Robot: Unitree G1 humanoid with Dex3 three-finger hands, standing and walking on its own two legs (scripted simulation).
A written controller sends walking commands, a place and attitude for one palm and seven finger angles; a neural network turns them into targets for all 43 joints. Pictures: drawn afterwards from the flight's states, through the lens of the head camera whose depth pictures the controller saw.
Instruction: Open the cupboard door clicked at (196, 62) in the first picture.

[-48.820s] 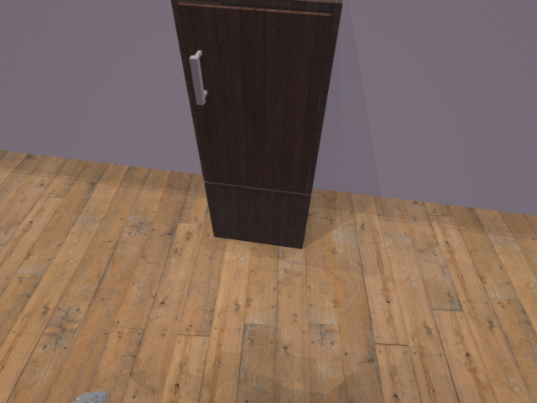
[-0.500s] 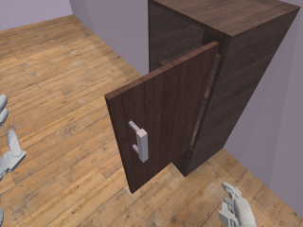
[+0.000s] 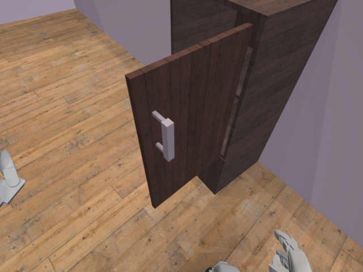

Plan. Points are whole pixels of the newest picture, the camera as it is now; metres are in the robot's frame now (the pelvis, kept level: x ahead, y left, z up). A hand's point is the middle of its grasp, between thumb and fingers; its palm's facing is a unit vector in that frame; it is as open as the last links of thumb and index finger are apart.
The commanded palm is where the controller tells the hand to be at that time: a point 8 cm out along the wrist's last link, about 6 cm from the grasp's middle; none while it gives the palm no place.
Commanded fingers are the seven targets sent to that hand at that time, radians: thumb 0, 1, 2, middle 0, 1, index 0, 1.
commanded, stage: step back with the hand held close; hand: left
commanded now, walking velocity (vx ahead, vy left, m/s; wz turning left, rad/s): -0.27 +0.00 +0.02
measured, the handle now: (163, 136) +0.40 +0.07 +0.07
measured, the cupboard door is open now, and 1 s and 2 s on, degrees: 94 94 94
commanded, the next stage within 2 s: stop stepping back and stand still in 0.50 s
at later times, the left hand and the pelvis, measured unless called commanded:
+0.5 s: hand out of the picture +0.12 +0.27 +0.18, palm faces +0.38 -0.75 -0.54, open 7.4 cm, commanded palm +0.05 +0.31 +0.20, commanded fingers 0.00 0.90 0.90 -0.20 -0.30 -0.20 -0.30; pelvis -0.08 +0.01 +0.02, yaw +2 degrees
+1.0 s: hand out of the picture +0.01 +0.25 +0.18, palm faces +0.40 -0.79 -0.46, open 7.4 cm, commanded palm -0.06 +0.29 +0.20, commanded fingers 0.00 0.90 0.90 -0.20 -0.30 -0.20 -0.30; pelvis -0.20 -0.01 +0.02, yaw +0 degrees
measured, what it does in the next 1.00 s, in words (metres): walks backwards: right foot, then left foot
